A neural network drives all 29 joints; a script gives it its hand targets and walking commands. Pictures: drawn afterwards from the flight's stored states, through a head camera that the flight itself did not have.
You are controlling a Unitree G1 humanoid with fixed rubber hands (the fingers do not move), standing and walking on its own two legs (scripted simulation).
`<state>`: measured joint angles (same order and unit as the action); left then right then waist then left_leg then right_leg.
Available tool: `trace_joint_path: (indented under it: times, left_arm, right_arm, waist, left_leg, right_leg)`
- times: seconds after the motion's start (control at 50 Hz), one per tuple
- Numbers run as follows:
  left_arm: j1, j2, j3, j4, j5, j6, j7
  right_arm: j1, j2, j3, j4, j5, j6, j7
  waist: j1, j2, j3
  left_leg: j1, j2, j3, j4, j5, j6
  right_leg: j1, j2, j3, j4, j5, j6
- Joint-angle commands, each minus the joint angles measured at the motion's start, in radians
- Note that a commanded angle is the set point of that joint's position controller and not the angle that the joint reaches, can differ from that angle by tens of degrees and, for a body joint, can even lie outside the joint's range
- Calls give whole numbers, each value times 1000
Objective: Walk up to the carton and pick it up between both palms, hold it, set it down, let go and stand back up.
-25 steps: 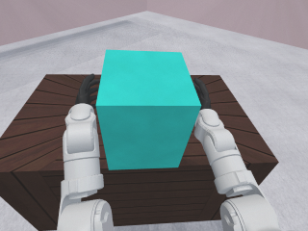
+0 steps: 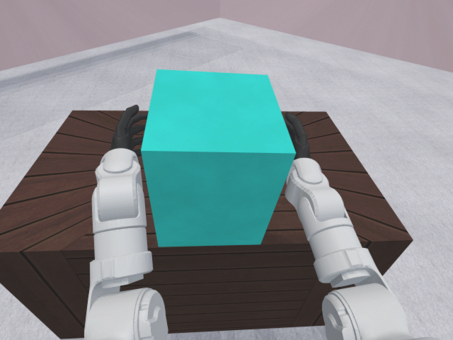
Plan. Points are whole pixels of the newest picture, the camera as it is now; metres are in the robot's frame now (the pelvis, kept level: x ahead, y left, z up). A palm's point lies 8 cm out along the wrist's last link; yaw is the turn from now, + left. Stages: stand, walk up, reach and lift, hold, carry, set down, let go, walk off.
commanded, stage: hold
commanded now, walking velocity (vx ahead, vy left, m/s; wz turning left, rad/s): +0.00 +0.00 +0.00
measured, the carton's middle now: (212, 162) +0.39 +0.02 +0.15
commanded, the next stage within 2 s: none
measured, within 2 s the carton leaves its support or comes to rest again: neither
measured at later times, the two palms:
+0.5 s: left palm (126, 154) +0.36 +0.16 +0.20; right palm (296, 162) +0.35 -0.13 +0.17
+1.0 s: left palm (126, 153) +0.36 +0.16 +0.20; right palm (296, 159) +0.36 -0.13 +0.18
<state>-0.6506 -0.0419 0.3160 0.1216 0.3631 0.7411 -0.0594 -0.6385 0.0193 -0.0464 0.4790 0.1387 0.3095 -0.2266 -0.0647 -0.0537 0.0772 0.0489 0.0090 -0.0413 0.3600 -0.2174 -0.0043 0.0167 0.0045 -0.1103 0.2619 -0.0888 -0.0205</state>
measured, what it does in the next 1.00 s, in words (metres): stands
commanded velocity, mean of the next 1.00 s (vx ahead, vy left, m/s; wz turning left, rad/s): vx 0.00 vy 0.00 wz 0.00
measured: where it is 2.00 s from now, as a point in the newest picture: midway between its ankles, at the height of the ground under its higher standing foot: outside the picture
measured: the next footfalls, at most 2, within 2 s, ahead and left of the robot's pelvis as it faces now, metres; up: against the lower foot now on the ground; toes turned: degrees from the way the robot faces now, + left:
none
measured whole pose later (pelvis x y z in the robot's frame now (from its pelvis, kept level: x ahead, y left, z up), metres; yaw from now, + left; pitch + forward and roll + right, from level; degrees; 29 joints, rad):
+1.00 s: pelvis +0.00 +0.00 +0.00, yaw +0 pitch -11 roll -1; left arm -0.64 -0.05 0.31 0.11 0.37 0.74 -0.06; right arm -0.62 0.01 -0.04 0.47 0.15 0.31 -0.23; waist -0.07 -0.05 0.09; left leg 0.06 0.01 -0.04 0.36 -0.23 0.00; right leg 0.03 0.00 -0.11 0.26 -0.10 -0.02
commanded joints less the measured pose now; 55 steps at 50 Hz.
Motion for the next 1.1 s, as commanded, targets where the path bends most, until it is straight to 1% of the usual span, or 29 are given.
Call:
trace_joint_path:
  times: [0.0, 0.02, 0.06, 0.08, 0.16, 0.2, 0.28, 0.3, 0.34, 0.36, 0.38, 0.42, 0.48, 0.6, 0.66, 0.68, 0.7, 0.74, 0.78, 0.8, 0.84, 0.92, 0.94, 0.96, 1.0, 1.02, 1.04, 1.06, 1.08]
  left_arm:
    - [-597, -518, -477, -87, -174, -53, -140]
    - [-608, -534, -487, -116, -180, -56, -140]
    - [-585, -523, -446, -80, -144, -47, -140]
    - [-600, -519, -451, -78, -151, -46, -142]
    - [-624, -552, -511, -147, -181, -63, -129]
    - [-599, -547, -513, -137, -187, -64, -124]
    - [-556, -545, -490, -101, -177, -51, -129]
    - [-570, -527, -462, -81, -165, -51, -132]
    - [-575, -530, -459, -97, -153, -48, -133]
    - [-606, -518, -451, -84, -150, -51, -134]
    - [-614, -533, -467, -118, -164, -54, -131]
    - [-607, -529, -462, -76, -162, -51, -134]
    - [-605, -542, -489, -99, -181, -56, -129]
    - [-595, -528, -459, -77, -159, -49, -135]
    - [-619, -528, -465, -116, -163, -54, -136]
    - [-619, -522, -475, -116, -167, -55, -135]
    - [-601, -534, -476, -114, -169, -52, -135]
    - [-578, -518, -471, -104, -167, -53, -137]
    - [-570, -522, -475, -93, -164, -49, -140]
    - [-585, -529, -500, -141, -184, -59, -137]
    - [-618, -531, -483, -118, -178, -65, -134]
    - [-594, -518, -450, -82, -156, -54, -137]
    - [-578, -533, -465, -95, -159, -49, -135]
    - [-582, -533, -470, -93, -164, -46, -136]
    - [-580, -534, -487, -122, -172, -48, -138]
    - [-554, -531, -481, -101, -167, -40, -139]
    - [-592, -533, -493, -128, -175, -47, -137]
    - [-591, -539, -486, -111, -172, -45, -136]
    - [-589, -545, -496, -129, -175, -46, -135]
  right_arm:
    - [-809, 519, 381, -341, 73, -80, 103]
    - [-823, 526, 384, -361, 76, -83, 106]
    - [-804, 520, 375, -311, 69, -76, 113]
    - [-814, 517, 365, -326, 66, -81, 114]
    - [-821, 529, 383, -362, 80, -97, 119]
    - [-834, 527, 409, -390, 91, -97, 114]
    - [-818, 510, 398, -389, 78, -96, 114]
    - [-815, 507, 389, -350, 70, -89, 115]
    - [-809, 511, 389, -343, 71, -90, 122]
    - [-821, 508, 371, -313, 62, -87, 126]
    - [-823, 525, 380, -344, 67, -96, 128]
    - [-858, 522, 372, -359, 56, -103, 125]
    - [-881, 530, 398, -400, 73, -108, 120]
    - [-832, 513, 362, -331, 61, -94, 116]
    - [-817, 528, 372, -333, 67, -94, 118]
    - [-799, 519, 367, -320, 64, -90, 116]
    - [-831, 527, 387, -360, 76, -96, 116]
    - [-822, 517, 398, -362, 81, -91, 106]
    - [-845, 519, 400, -389, 81, -95, 103]
    - [-823, 526, 406, -398, 83, -95, 104]
    - [-864, 546, 406, -397, 76, -96, 111]
    - [-839, 537, 396, -353, 71, -85, 113]
    - [-826, 525, 399, -353, 80, -86, 114]
    - [-854, 523, 407, -381, 86, -90, 111]
    - [-820, 521, 405, -375, 90, -85, 104]
    - [-839, 517, 417, -409, 100, -86, 101]
    - [-822, 519, 405, -379, 97, -77, 101]
    - [-836, 517, 401, -379, 95, -80, 104]
    - [-801, 513, 389, -359, 90, -77, 107]
  waist:
    - [-40, 88, -396]
    - [-41, 88, -415]
    - [-14, 93, -347]
    - [-22, 96, -362]
    - [-41, 119, -422]
    - [-28, 99, -453]
    - [-20, 75, -395]
    - [-13, 62, -359]
    - [-3, 79, -349]
    - [-8, 81, -338]
    - [-13, 82, -376]
    - [-11, 73, -375]
    - [-11, 70, -449]
    - [-22, 85, -373]
    - [-24, 88, -405]
    - [-39, 100, -400]
    - [-18, 96, -414]
    - [-26, 71, -426]
    - [-23, 80, -428]
    - [-33, 85, -440]
    - [-11, 77, -428]
    - [0, 48, -372]
    - [-6, 78, -375]
    - [-2, 74, -398]
    - [-31, 80, -417]
    - [-17, 79, -420]
    - [-32, 89, -410]
    - [-25, 98, -398]
    - [-43, 105, -392]
  left_leg:
    - [-84, -51, 54, -40, 281, -22]
    - [-87, -45, 51, -46, 270, -21]
    - [-118, -44, 52, -68, 237, -12]
    - [-127, -46, 56, -69, 212, -13]
    - [-64, -40, 50, -39, 326, -36]
    - [-47, -40, 47, -20, 366, -30]
    - [-71, -33, 48, -46, 302, -21]
    - [-94, -37, 54, -58, 273, -13]
    - [-98, -36, 56, -63, 274, -18]
    - [-116, -39, 57, -74, 222, -13]
    - [-104, -36, 58, -67, 250, -14]
    - [-98, -38, 58, -63, 232, -6]
    - [-78, -37, 59, -46, 270, -7]
    - [-105, -42, 58, -64, 217, -8]
    - [-92, -41, 59, -56, 265, -15]
    - [-83, -41, 56, -50, 273, -23]
    - [-80, -44, 57, -41, 313, -20]
    - [-65, -50, 55, -27, 333, -20]
    - [-78, -49, 55, -31, 313, -17]
    - [-73, -48, 50, -26, 336, -23]
    - [-101, -51, 54, -42, 271, -8]
    - [-115, -46, 58, -61, 238, 2]
    - [-102, -41, 53, -56, 279, -11]
    - [-92, -43, 54, -43, 294, -9]
    - [-57, -44, 51, -27, 345, -22]
    - [-55, -46, 54, -18, 356, -20]
    - [-71, -47, 52, -30, 325, -24]
    - [-78, -44, 52, -37, 308, -23]
    - [-64, -39, 52, -41, 314, -29]
  right_leg:
    - [265, 32, 8, 13, 120, 51]
    - [262, 37, 2, 15, 97, 50]
    - [264, 33, 3, 11, 63, 46]
    - [261, 29, 3, 9, 51, 45]
    - [251, 45, -6, 22, 107, 41]
    - [266, 47, -1, 24, 147, 43]
    - [253, 46, -1, 12, 92, 39]
    - [246, 44, -1, 6, 68, 39]
    - [248, 43, -2, 9, 62, 37]
    - [242, 39, -2, 3, 18, 38]
    - [256, 40, 0, 12, 55, 38]
    - [244, 37, 1, 0, 47, 39]
    - [264, 43, 4, 13, 93, 40]
    - [248, 33, 6, 5, 47, 44]
    - [272, 35, 2, 15, 86, 45]
    - [269, 35, 3, 14, 93, 46]
    - [281, 39, 2, 18, 127, 43]
    - [291, 39, 5, 20, 164, 48]
    - [285, 37, 2, 21, 151, 48]
    - [288, 39, 0, 27, 162, 49]
    - [277, 32, 3, 19, 114, 50]
    - [272, 36, 4, 10, 80, 48]
    - [266, 40, 4, 15, 104, 41]
    - [273, 37, 7, 12, 115, 43]
    - [273, 43, 4, 21, 160, 46]
    - [282, 44, 5, 16, 165, 43]
    - [264, 41, 6, 16, 137, 45]
    - [254, 39, 5, 13, 114, 41]
    - [244, 42, 2, 17, 117, 40]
